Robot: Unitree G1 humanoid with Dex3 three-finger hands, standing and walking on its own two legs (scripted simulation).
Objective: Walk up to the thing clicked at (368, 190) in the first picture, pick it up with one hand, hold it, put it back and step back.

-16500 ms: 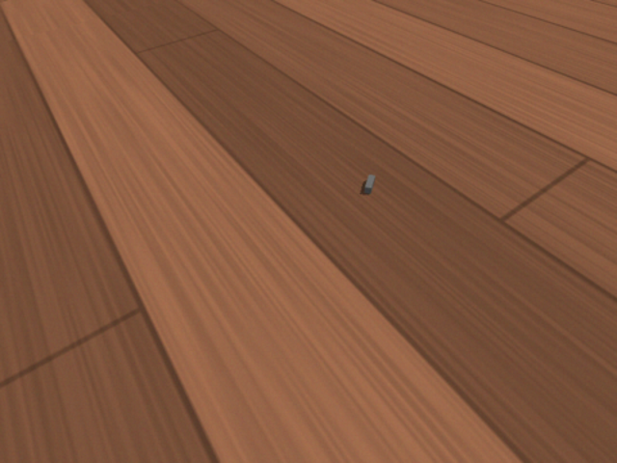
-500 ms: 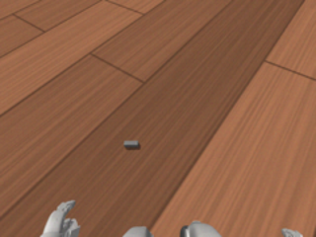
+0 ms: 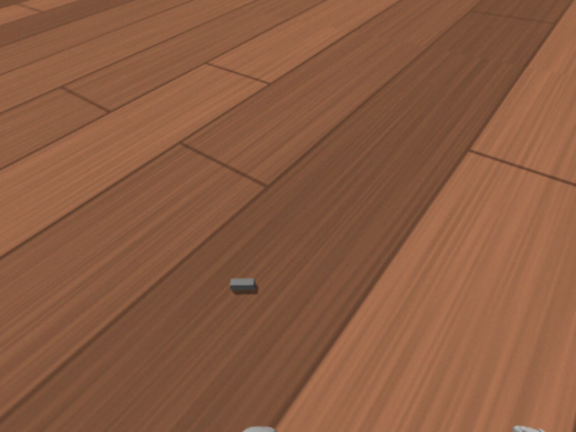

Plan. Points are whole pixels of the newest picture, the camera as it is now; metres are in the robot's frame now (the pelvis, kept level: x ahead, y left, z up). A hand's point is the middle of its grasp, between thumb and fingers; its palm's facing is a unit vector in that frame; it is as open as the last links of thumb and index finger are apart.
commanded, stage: walk up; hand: left
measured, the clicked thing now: (242, 284) +0.79 +0.31 -0.75
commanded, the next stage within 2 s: stand in 1.14 s
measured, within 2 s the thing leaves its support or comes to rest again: neither
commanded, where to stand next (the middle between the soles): +0.42 +0.07 m, yaw +2 degrees
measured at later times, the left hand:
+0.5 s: hand out of the picture +0.09 +0.31 -0.15, palm faces +0.00 -0.93 -0.38, open 7.4 cm
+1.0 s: hand (140, 416) +0.17 +0.29 -0.14, palm faces +0.04 -0.94 -0.33, open 7.4 cm
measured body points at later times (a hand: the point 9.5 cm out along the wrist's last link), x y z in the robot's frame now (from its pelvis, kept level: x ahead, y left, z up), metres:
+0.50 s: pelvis +0.03 +0.03 +0.00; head +0.06 +0.04 +0.44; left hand +0.09 +0.36 -0.13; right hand +0.14 -0.27 -0.11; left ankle +0.08 +0.16 -0.73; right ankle +0.06 -0.09 -0.71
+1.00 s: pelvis +0.05 +0.04 +0.00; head +0.06 +0.05 +0.45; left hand +0.17 +0.34 -0.12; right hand +0.14 -0.26 -0.12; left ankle +0.05 +0.15 -0.73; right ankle +0.07 -0.09 -0.73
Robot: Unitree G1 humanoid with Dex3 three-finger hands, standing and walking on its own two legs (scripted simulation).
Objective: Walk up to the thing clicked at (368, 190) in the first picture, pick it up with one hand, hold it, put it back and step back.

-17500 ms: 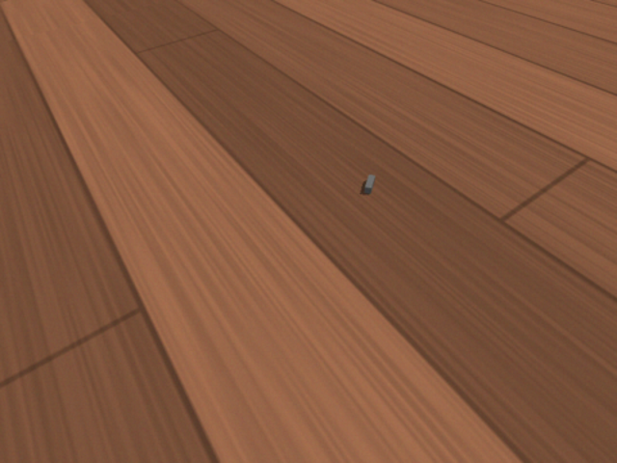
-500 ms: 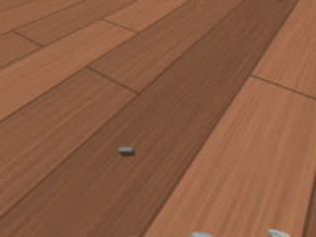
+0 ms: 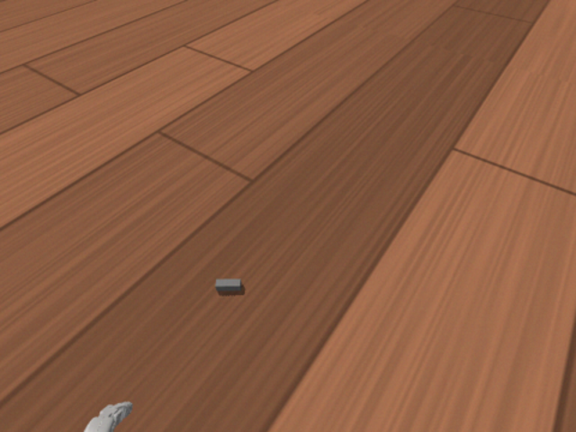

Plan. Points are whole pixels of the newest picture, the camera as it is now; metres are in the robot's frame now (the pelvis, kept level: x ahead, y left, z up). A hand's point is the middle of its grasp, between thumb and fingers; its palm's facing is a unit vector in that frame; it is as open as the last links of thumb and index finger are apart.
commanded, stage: walk up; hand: left
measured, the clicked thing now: (228, 284) +0.75 +0.26 -0.75
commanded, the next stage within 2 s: stand in 0.14 s
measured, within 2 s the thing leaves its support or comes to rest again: neither
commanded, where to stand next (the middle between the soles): +0.37 +0.03 m, yaw +0 degrees
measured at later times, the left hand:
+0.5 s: hand out of the picture +0.05 +0.24 -0.14, palm faces -0.03 -0.94 -0.35, open 7.4 cm
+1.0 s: hand out of the picture +0.10 +0.24 -0.14, palm faces -0.05 -0.94 -0.35, open 7.4 cm
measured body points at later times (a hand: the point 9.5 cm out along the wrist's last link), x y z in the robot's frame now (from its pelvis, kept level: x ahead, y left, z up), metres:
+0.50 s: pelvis -0.01 -0.01 +0.01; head +0.00 -0.01 +0.46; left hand +0.05 +0.29 -0.12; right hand +0.08 -0.30 -0.12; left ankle +0.01 +0.12 -0.73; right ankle +0.02 -0.13 -0.73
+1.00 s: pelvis +0.01 -0.01 +0.01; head +0.02 -0.01 +0.46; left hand +0.10 +0.29 -0.11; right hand +0.08 -0.31 -0.12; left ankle +0.01 +0.12 -0.73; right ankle +0.02 -0.13 -0.73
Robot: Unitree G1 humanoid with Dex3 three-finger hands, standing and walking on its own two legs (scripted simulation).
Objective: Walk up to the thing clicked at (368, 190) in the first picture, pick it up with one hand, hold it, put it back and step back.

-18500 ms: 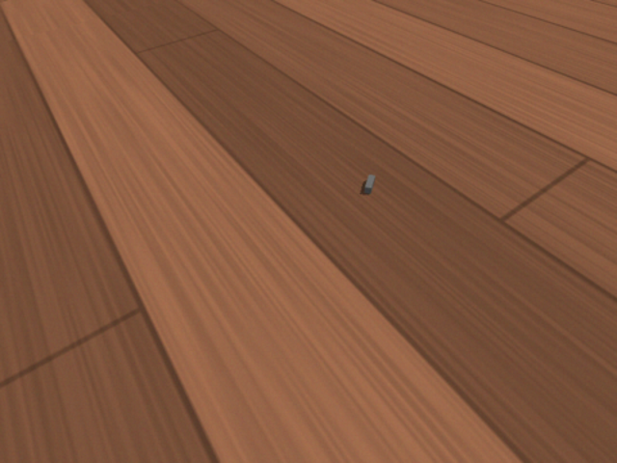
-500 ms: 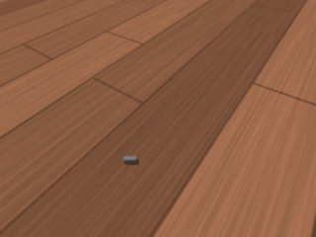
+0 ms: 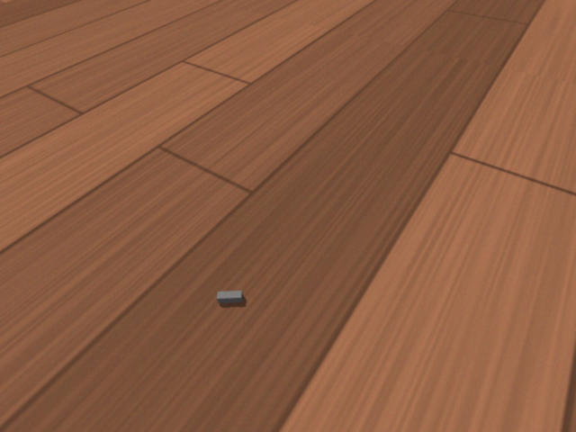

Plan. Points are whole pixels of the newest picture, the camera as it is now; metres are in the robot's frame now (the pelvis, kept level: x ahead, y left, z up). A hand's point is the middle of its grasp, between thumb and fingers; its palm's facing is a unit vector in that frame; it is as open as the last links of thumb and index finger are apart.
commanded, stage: stand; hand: left
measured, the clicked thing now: (230, 296) +0.74 +0.28 -0.76
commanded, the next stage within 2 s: walk up in 0.14 s
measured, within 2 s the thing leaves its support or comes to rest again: neither
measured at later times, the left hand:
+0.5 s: hand out of the picture +0.05 +0.35 -0.18, palm faces +0.04 -0.93 -0.37, open 7.4 cm
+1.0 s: hand (133, 326) +0.34 +0.33 -0.15, palm faces -0.06 -0.91 -0.41, open 7.4 cm
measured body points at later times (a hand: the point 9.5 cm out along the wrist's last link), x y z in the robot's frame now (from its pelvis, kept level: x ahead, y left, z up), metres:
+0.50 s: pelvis +0.07 +0.06 -0.02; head +0.08 +0.08 +0.43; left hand +0.05 +0.39 -0.15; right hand +0.16 -0.27 -0.12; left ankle +0.14 +0.18 -0.75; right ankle +0.02 -0.11 -0.74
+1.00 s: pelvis +0.25 +0.05 -0.02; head +0.27 +0.03 +0.42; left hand +0.34 +0.37 -0.12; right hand +0.27 -0.27 -0.15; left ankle +0.15 +0.17 -0.73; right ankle +0.31 -0.07 -0.75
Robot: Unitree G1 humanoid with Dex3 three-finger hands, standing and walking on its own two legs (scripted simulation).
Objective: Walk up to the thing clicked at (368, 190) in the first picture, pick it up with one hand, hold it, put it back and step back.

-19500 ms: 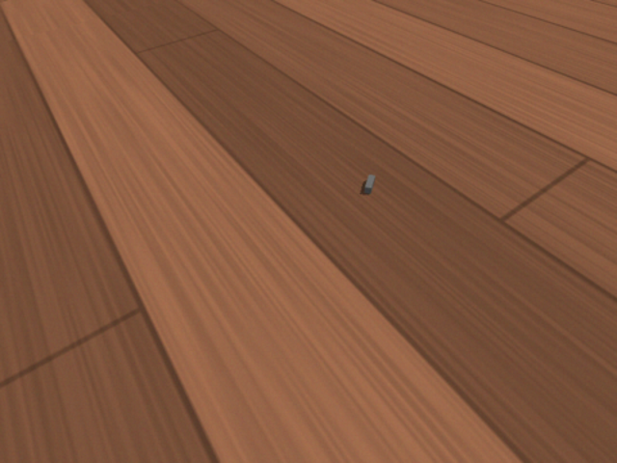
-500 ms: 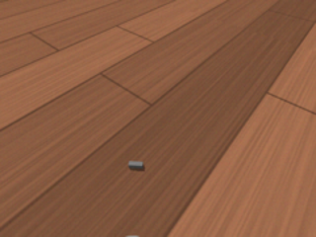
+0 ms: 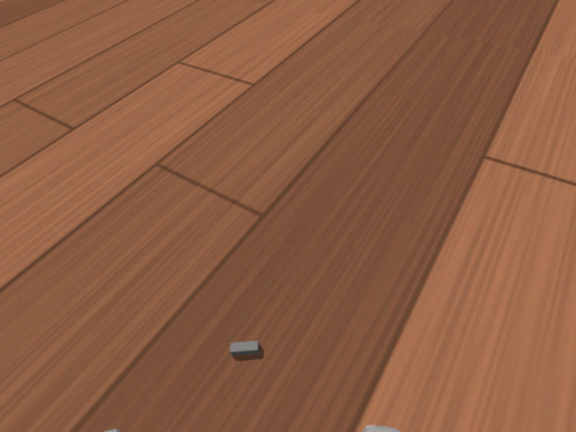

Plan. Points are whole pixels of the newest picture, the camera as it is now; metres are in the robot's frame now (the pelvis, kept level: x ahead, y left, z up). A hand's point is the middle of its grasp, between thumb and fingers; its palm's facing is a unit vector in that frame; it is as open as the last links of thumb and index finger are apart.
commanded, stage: walk up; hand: left
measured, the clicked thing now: (245, 348) +0.49 +0.23 -0.74
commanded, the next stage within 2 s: none
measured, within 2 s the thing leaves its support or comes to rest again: neither
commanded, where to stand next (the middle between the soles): +0.11 -0.01 m, yaw +1 degrees
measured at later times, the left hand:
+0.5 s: hand out of the picture +0.16 +0.27 -0.17, palm faces -0.03 -0.94 -0.33, open 7.4 cm
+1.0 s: hand out of the picture +0.13 +0.25 -0.14, palm faces -0.02 -0.93 -0.37, open 7.4 cm
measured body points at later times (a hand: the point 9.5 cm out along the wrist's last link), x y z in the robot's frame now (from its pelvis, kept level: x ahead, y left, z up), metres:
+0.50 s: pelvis +0.07 +0.01 +0.00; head +0.12 +0.03 +0.44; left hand +0.16 +0.32 -0.14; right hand +0.18 -0.30 -0.10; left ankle +0.16 +0.12 -0.72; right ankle +0.02 -0.13 -0.67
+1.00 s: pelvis +0.03 -0.01 +0.01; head +0.04 -0.02 +0.46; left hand +0.13 +0.30 -0.11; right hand +0.11 -0.31 -0.13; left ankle +0.10 +0.12 -0.72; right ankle +0.01 -0.14 -0.72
